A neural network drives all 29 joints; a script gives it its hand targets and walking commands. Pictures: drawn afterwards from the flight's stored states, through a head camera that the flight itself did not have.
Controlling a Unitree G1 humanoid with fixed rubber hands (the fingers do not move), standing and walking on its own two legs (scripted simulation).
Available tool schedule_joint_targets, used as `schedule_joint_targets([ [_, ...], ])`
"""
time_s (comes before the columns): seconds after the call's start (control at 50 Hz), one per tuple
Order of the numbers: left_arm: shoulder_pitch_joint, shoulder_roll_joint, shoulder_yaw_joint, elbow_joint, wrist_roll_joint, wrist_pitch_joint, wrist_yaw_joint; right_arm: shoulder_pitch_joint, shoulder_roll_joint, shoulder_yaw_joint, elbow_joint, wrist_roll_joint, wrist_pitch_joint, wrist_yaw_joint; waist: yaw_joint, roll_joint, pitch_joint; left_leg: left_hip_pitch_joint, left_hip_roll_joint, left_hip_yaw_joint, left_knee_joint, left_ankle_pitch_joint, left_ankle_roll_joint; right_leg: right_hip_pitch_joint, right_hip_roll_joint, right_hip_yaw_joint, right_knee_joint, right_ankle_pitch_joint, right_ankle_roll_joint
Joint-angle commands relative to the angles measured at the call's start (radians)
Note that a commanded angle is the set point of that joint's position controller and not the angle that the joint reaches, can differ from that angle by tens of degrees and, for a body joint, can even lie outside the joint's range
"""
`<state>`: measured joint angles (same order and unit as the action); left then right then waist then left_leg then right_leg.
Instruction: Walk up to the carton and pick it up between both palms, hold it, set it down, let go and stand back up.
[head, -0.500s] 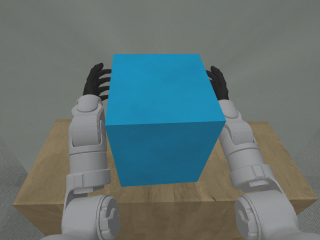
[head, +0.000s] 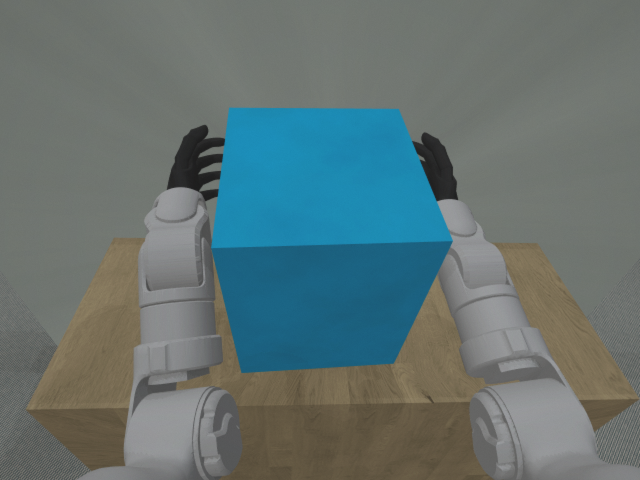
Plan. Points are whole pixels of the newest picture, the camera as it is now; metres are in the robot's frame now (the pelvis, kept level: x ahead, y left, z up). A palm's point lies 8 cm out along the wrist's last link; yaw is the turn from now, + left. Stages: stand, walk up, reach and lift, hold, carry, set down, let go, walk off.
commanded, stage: hold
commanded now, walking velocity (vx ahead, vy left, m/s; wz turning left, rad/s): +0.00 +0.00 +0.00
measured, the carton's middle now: (317, 245) +0.35 +0.00 +0.14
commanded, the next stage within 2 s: none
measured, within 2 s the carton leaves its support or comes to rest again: neither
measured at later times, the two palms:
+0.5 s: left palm (187, 198) +0.37 +0.15 +0.20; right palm (437, 204) +0.36 -0.14 +0.20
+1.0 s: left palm (189, 196) +0.37 +0.15 +0.20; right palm (439, 199) +0.37 -0.15 +0.20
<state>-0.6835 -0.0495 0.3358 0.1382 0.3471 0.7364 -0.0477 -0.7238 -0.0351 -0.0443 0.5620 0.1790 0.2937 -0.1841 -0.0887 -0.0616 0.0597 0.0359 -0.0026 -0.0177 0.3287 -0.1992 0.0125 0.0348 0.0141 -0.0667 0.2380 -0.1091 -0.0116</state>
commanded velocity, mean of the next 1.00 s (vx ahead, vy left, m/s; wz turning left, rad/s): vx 0.00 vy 0.00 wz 0.00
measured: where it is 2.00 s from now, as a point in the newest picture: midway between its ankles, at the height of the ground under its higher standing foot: outside the picture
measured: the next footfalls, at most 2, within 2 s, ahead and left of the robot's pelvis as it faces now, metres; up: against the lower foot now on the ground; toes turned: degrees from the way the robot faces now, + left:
none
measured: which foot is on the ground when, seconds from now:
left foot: down 0.00-1.00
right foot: down 0.00-1.00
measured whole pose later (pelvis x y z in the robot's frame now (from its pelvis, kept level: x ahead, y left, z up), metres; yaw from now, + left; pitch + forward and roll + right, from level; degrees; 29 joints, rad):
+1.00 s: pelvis +0.00 +0.00 +0.00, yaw +0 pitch -10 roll -1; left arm -0.65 -0.05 0.33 0.10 0.34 0.74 -0.05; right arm -0.71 -0.04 -0.02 0.54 0.20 0.30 -0.19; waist -0.10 -0.06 0.06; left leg 0.05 0.00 -0.02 0.33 -0.21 0.01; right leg 0.06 0.02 -0.07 0.23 -0.12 -0.01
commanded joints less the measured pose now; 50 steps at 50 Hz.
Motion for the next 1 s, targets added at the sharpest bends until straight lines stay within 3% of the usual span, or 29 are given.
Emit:
schedule_joint_targets([
  [0.0,-0.525,-0.561,-0.516,-0.067,-0.155,-0.046,-0.125,-0.72,0.584,0.376,-0.353,0.073,-0.067,0.058,-0.018,0.074,-0.401,0.008,-0.032,0.037,-0.009,0.311,-0.039,0.167,0.042,-0.019,0.016,0.176,0.043],
  [0.12,-0.509,-0.551,-0.533,-0.081,-0.155,-0.048,-0.122,-0.676,0.573,0.379,-0.344,0.067,-0.058,0.054,-0.033,0.08,-0.376,0.014,-0.031,0.031,-0.008,0.317,-0.048,0.157,0.041,-0.02,0.017,0.187,0.045],
  [0.28,-0.499,-0.542,-0.497,-0.068,-0.133,-0.03,-0.132,-0.682,0.57,0.373,-0.333,0.069,-0.054,0.06,-0.009,0.078,-0.318,-0.011,-0.027,0.039,-0.029,0.285,-0.041,0.151,0.036,-0.021,0.007,0.136,0.041],
  [0.34,-0.515,-0.551,-0.512,-0.075,-0.143,-0.033,-0.13,-0.693,0.571,0.369,-0.341,0.071,-0.057,0.058,-0.021,0.089,-0.341,-0.002,-0.026,0.037,-0.021,0.294,-0.045,0.148,0.036,-0.021,0.009,0.138,0.04],
  [0.52,-0.538,-0.558,-0.515,-0.048,-0.156,-0.046,-0.119,-0.735,0.58,0.362,-0.349,0.053,-0.066,0.065,-0.009,0.071,-0.379,-0.022,-0.026,0.042,-0.033,0.23,-0.028,0.142,0.038,-0.021,0.009,0.101,0.038],
  [0.62,-0.568,-0.553,-0.491,-0.029,-0.149,-0.05,-0.118,-0.725,0.587,0.33,-0.289,0.028,-0.06,0.074,-0.012,0.062,-0.35,-0.057,-0.025,0.045,-0.06,0.149,-0.017,0.128,0.032,-0.02,0.005,0.04,0.038],
  [0.76,-0.523,-0.542,-0.479,-0.023,-0.134,-0.044,-0.13,-0.7,0.578,0.356,-0.293,0.053,-0.061,0.058,-0.022,0.067,-0.365,-0.009,-0.034,0.04,-0.026,0.263,-0.03,0.17,0.033,-0.017,0.015,0.176,0.049],
  [0.82,-0.491,-0.538,-0.466,-0.022,-0.121,-0.037,-0.138,-0.694,0.579,0.376,-0.31,0.072,-0.058,0.05,-0.008,0.065,-0.343,-0.014,-0.038,0.041,-0.023,0.287,-0.03,0.187,0.033,-0.015,0.015,0.202,0.05],
  [0.92,-0.499,-0.538,-0.498,-0.091,-0.139,-0.04,-0.138,-0.679,0.585,0.403,-0.355,0.089,-0.058,0.043,-0.017,0.066,-0.368,0.008,-0.037,0.036,-0.004,0.353,-0.039,0.2,0.036,-0.019,0.026,0.272,0.054],
  [0.98,-0.5,-0.54,-0.513,-0.101,-0.143,-0.041,-0.133,-0.68,0.579,0.409,-0.364,0.091,-0.055,0.043,-0.016,0.076,-0.366,0.012,-0.035,0.035,-0.001,0.354,-0.046,0.181,0.039,-0.02,0.02,0.236,0.049],
])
